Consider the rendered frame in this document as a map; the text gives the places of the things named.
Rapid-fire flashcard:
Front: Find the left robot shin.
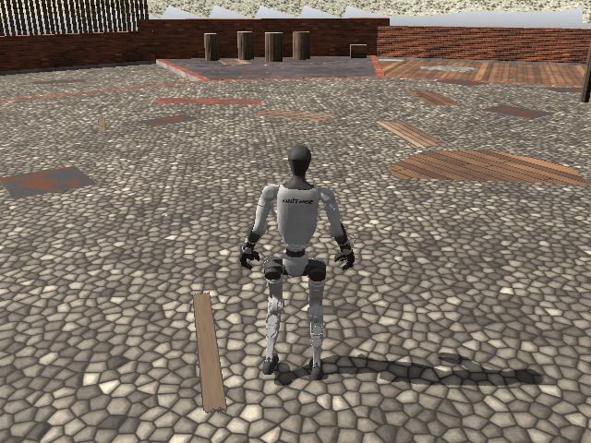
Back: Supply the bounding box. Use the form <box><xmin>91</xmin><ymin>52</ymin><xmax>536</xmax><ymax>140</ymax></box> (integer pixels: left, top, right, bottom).
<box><xmin>265</xmin><ymin>298</ymin><xmax>281</xmax><ymax>363</ymax></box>

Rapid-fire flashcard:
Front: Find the robot right foot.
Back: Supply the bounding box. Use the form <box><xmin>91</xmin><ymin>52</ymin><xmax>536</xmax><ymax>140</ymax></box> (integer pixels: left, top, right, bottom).
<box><xmin>309</xmin><ymin>356</ymin><xmax>323</xmax><ymax>380</ymax></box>

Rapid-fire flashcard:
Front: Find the left robot forearm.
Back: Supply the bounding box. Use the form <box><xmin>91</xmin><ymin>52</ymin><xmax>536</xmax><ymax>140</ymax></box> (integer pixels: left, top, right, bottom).
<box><xmin>242</xmin><ymin>221</ymin><xmax>260</xmax><ymax>254</ymax></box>

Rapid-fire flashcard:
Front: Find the robot right upper arm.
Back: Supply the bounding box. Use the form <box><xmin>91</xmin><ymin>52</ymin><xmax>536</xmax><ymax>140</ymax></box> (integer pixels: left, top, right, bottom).
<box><xmin>318</xmin><ymin>186</ymin><xmax>344</xmax><ymax>237</ymax></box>

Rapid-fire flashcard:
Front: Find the right robot forearm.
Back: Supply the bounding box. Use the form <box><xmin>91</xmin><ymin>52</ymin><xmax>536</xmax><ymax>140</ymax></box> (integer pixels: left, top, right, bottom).
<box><xmin>334</xmin><ymin>223</ymin><xmax>352</xmax><ymax>255</ymax></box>

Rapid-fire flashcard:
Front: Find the robot left hand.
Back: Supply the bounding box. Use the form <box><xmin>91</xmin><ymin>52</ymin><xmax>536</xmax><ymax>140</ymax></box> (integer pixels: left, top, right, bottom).
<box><xmin>239</xmin><ymin>248</ymin><xmax>260</xmax><ymax>269</ymax></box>

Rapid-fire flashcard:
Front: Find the robot right hand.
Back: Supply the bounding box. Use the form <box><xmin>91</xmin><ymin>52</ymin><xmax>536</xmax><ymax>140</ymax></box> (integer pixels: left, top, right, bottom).
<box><xmin>334</xmin><ymin>249</ymin><xmax>355</xmax><ymax>270</ymax></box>

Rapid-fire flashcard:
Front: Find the robot left upper arm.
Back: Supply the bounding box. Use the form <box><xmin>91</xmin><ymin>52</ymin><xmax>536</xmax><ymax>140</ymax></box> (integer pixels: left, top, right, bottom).
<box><xmin>252</xmin><ymin>185</ymin><xmax>279</xmax><ymax>235</ymax></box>

